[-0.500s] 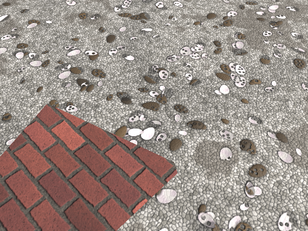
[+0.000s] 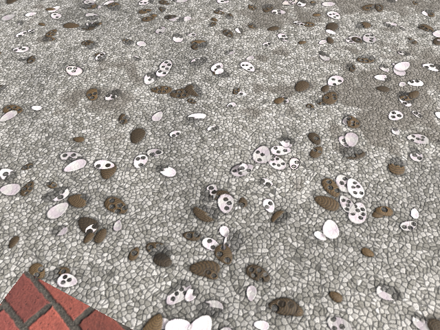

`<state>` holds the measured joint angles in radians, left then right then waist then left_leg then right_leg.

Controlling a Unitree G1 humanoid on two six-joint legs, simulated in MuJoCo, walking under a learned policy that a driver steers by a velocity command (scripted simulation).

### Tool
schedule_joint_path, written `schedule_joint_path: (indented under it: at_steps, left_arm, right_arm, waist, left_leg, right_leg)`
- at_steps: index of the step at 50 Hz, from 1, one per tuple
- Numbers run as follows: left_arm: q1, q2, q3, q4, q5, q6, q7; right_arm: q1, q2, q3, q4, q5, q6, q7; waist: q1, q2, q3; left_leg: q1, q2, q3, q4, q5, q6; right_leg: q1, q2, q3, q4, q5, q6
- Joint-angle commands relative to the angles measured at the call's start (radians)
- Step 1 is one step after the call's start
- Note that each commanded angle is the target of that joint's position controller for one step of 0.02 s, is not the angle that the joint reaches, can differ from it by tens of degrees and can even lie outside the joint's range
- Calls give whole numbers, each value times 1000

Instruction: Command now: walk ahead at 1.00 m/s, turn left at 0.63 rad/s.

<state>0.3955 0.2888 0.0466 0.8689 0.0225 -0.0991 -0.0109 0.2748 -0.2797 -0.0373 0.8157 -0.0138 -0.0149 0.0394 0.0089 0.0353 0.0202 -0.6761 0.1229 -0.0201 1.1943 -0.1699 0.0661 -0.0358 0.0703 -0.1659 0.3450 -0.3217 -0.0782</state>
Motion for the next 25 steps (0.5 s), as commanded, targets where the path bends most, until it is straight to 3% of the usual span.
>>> schedule_joint_path:
  at_steps: [1, 4, 6, 7, 8, 9, 10, 11, 12, 13, 14, 15, 17, 18, 19, 20, 21, 22, 23, 25]
  left_arm:
    - [-81, 33, 3, -55, -5, -43, -2]
    - [-58, 64, 3, -41, -13, -46, 13]
    - [-22, 117, 10, -35, -15, -41, 32]
    - [-28, 152, 16, -51, -14, -35, 48]
    - [-44, 203, 28, -63, -8, -20, 57]
    - [-93, 231, 40, -76, 7, 3, 65]
    - [-153, 230, 43, -91, 16, 22, 61]
    - [-183, 164, 32, -88, 16, 30, 35]
    - [-103, 27, -8, -190, 15, 10, 22]
    - [-136, 68, -22, -246, 14, -19, 23]
    - [-202, 104, -23, -251, 19, -39, 19]
    - [-203, 109, -22, -242, 19, -42, 17]
    - [-204, 92, -33, -244, 50, -3, 18]
    - [-190, 71, -40, -241, 56, 24, 16]
    - [-215, 67, -44, -262, 55, 38, 12]
    - [-294, 69, -47, -291, 53, 40, 7]
    - [-356, 47, -57, -327, 41, 40, -1]
    - [-393, 38, -59, -329, 33, 42, -5]
    - [-431, 23, -67, -353, 20, 38, -9]
    - [-482, 32, -65, -366, 7, 32, -8]
  right_arm:
    - [-91, -1, 4, -83, 3, -1, 18]
    - [-189, -7, 15, -121, 3, -12, 40]
    - [-192, -29, 12, -120, -1, -13, 46]
    - [-118, -52, 4, -87, 16, -5, 45]
    - [-32, -72, -1, -79, 5, -6, 41]
    - [138, -126, -23, -39, -1, -2, 31]
    - [367, -181, -55, 32, -5, -1, 10]
    - [388, -222, -81, 55, 14, 1, -15]
    - [254, -345, -108, 25, -11, 22, -22]
    - [210, -353, -118, -29, -3, 23, -22]
    - [186, -281, -105, -31, -2, 18, -32]
    - [146, -209, -86, -18, -1, 14, -32]
    - [102, -170, -67, -25, 5, -18, -40]
    - [78, -163, -61, -30, 9, -30, -39]
    - [69, -180, -64, -42, 9, -45, -35]
    - [82, -172, -62, -41, 16, -57, -33]
    - [85, -188, -67, -43, 12, -60, -34]
    - [77, -188, -72, -51, 13, -60, -31]
    - [102, -195, -77, -51, 17, -61, -29]
    - [152, -200, -85, -40, 23, -60, -20]
  waist:
    - [-33, -108, 116]
    - [-27, -63, 132]
    - [-38, -76, 83]
    - [-68, -102, -15]
    - [-126, -153, -20]
    - [-226, -172, -85]
    - [-332, -147, -164]
    - [-318, -7, -125]
    - [-113, 295, -147]
    - [-140, 149, -284]
    - [-121, -12, -144]
    - [-53, -126, -22]
    - [20, -151, 57]
    - [44, -142, 54]
    - [46, -108, 67]
    - [26, -112, 104]
    - [10, -69, 103]
    - [-12, -82, 90]
    - [-41, -22, 86]
    - [-94, -12, 50]
  left_leg:
    - [-48, 14, 43, -123, 166, 9]
    - [45, -37, 154, -374, 296, 51]
    - [150, -126, 229, -467, 330, 82]
    - [259, -192, 249, -442, 293, 87]
    - [316, -208, 241, -456, 196, 109]
    - [484, -228, 219, -446, 109, 139]
    - [712, -220, 136, -487, 69, 181]
    - [807, -181, 38, -564, 10, 220]
    - [1015, 19, -440, -601, 75, 391]
    - [1075, 109, -763, -841, -210, 465]
    - [933, 120, -784, -967, -346, 404]
    - [744, 91, -696, -996, -313, 340]
    - [488, 0, -533, -981, -86, 308]
    - [393, -46, -460, -1006, -121, 294]
    - [303, -73, -427, -1026, -79, 298]
    - [257, -114, -367, -1031, 36, 283]
    - [223, -125, -356, -1047, 57, 275]
    - [237, -166, -320, -1052, 60, 242]
    - [254, -160, -330, -1034, 153, 226]
    - [371, -151, -341, -998, 304, 191]
  right_leg:
    - [-121, -213, 12, -244, 507, -4]
    - [-78, -209, -98, -259, 748, 33]
    - [29, -225, -118, -184, 1107, 57]
    - [82, -227, -125, -75, 1393, 75]
    - [92, -266, -114, 74, 1525, 84]
    - [59, -300, -90, 292, 1579, 82]
    - [-46, -295, -61, 600, 1410, 67]
    - [-222, -130, -66, 1015, 555, 59]
    - [-691, 22, 42, 1400, -191, 122]
    - [-821, -9, 244, 1414, -149, 94]
    - [-850, -65, 275, 1302, -78, 77]
    - [-793, -115, 264, 1167, -18, 74]
    - [-665, -165, 263, 1026, -36, 108]
    - [-615, -185, 248, 959, -46, 126]
    - [-568, -195, 224, 857, -36, 140]
    - [-549, -203, 195, 758, 19, 148]
    - [-515, -192, 176, 635, 113, 155]
    - [-488, -181, 167, 555, 230, 155]
    - [-458, -169, 161, 442, 318, 147]
    - [-430, -127, 152, 318, 420, 133]
